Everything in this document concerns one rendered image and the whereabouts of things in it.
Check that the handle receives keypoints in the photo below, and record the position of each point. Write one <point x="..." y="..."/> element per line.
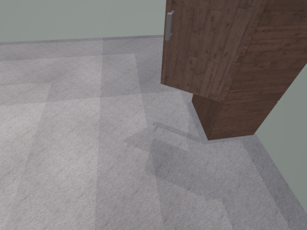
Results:
<point x="168" y="25"/>

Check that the cupboard door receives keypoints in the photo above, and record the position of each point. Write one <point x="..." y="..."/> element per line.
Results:
<point x="206" y="41"/>

